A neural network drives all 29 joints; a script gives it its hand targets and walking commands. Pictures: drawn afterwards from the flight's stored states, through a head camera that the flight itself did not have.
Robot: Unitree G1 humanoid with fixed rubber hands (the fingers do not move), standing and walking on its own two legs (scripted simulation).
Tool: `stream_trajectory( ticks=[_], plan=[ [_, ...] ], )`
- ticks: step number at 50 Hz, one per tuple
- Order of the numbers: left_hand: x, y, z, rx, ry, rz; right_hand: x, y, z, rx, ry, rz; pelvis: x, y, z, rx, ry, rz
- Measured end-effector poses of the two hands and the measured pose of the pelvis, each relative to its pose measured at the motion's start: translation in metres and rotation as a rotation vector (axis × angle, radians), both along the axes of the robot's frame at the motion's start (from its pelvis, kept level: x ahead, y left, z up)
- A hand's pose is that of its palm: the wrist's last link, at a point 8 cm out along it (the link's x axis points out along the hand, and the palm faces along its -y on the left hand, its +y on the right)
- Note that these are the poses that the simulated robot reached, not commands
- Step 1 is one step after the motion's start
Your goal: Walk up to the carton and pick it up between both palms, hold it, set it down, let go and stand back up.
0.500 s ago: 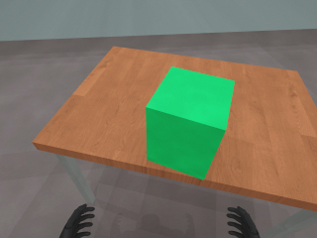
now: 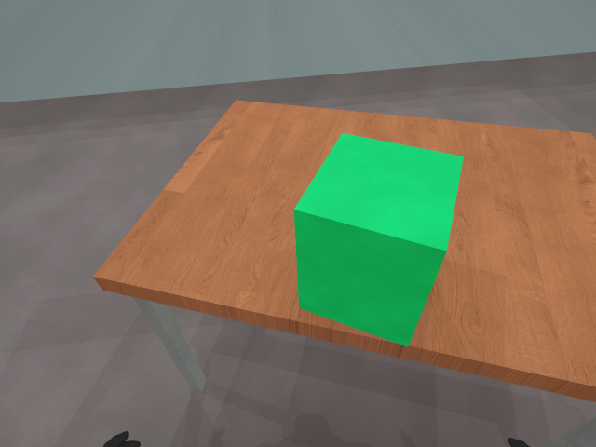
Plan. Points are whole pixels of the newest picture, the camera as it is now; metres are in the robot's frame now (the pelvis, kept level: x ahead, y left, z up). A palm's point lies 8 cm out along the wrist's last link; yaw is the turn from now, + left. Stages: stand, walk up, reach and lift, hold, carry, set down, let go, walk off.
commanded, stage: stand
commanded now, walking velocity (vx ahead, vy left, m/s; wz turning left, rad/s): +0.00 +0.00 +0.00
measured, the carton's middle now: (374, 238) +0.45 -0.11 +0.02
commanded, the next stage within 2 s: none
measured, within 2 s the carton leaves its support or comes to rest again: neither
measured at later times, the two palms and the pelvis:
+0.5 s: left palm out of the picture +0.06 +0.30 -0.11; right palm out of the picture +0.09 -0.28 -0.11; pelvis -0.01 +0.01 +0.01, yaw +1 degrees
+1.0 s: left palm out of the picture +0.04 +0.31 -0.11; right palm out of the picture +0.07 -0.28 -0.11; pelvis -0.01 +0.01 +0.01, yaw +2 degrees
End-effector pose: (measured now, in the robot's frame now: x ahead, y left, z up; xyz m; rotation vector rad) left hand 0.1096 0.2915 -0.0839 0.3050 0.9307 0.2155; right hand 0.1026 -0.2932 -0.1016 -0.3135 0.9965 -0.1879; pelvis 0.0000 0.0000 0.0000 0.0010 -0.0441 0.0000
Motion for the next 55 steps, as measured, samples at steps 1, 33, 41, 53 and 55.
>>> stream_trajectory(
  ticks=[1, 33, 41, 53, 55],
  plan=[
    [-0.003, 0.002, -0.001, 0.003, 0.011, 0.005, -0.001, 0.0, -0.001, 0.0, 0.009, 0.001, 0.0, 0.0, 0.0, 0.0, 0.0, 0.001],
    [-0.061, 0.013, -0.025, -0.023, 0.2, 0.075, -0.024, 0.009, -0.006, -0.004, 0.152, 0.004, -0.012, 0.008, 0.006, 0.003, -0.017, 0.027],
    [-0.065, 0.015, -0.026, -0.022, 0.215, 0.08, -0.027, 0.01, -0.007, -0.003, 0.162, 0.0, -0.013, 0.008, 0.006, 0.003, -0.017, 0.03],
    [-0.066, 0.015, -0.026, -0.018, 0.227, 0.083, -0.028, 0.01, -0.008, 0.0, 0.173, -0.004, -0.012, 0.008, 0.006, 0.004, -0.014, 0.031],
    [-0.065, 0.015, -0.026, -0.018, 0.228, 0.083, -0.028, 0.01, -0.009, 0.0, 0.175, -0.005, -0.011, 0.008, 0.006, 0.005, -0.014, 0.031]
  ],
)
